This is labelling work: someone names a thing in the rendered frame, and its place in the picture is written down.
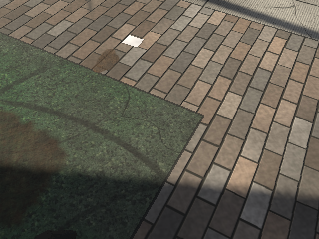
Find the left robot hand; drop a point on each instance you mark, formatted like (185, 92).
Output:
(58, 234)

